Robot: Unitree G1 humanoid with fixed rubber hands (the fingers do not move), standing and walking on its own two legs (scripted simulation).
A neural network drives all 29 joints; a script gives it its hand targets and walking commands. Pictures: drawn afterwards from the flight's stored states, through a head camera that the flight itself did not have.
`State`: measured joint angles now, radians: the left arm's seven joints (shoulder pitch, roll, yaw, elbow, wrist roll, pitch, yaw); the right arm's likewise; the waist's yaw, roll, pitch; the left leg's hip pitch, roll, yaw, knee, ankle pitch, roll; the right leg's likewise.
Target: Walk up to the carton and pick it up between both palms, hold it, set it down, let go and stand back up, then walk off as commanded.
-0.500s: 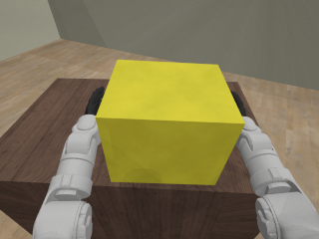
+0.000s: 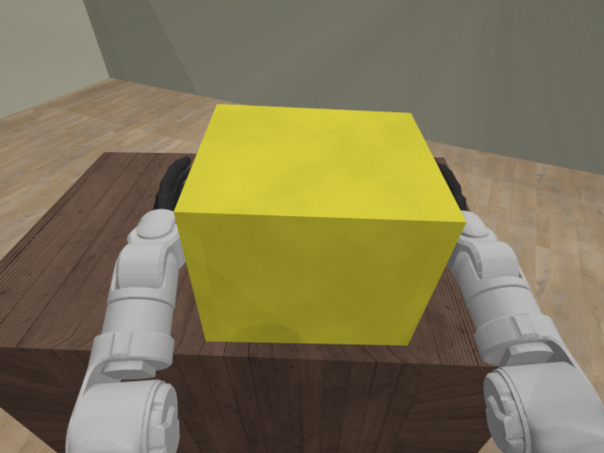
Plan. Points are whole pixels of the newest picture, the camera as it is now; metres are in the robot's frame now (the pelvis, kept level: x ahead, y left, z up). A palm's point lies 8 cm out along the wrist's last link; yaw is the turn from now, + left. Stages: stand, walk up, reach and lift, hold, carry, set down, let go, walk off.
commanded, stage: reach and lift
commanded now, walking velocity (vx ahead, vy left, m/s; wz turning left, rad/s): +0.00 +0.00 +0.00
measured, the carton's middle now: (311, 223) +0.40 -0.01 +0.14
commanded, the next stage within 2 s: hold in 0.48 s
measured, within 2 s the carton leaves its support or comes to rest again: neither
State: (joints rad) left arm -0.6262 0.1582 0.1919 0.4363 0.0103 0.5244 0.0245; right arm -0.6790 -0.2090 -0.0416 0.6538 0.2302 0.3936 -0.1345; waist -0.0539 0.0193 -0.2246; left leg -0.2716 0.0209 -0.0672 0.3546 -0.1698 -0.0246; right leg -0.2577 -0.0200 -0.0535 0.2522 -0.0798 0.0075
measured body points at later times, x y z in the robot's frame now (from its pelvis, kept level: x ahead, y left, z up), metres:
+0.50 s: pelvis +0.00 +0.00 +0.00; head -0.05 +0.00 +0.45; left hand +0.39 +0.18 +0.19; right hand +0.39 -0.20 +0.18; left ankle +0.00 +0.13 -0.75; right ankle +0.03 -0.13 -0.75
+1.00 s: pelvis -0.01 +0.00 +0.00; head -0.07 +0.00 +0.45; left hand +0.37 +0.19 +0.21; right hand +0.38 -0.19 +0.20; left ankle +0.00 +0.13 -0.75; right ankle +0.03 -0.13 -0.75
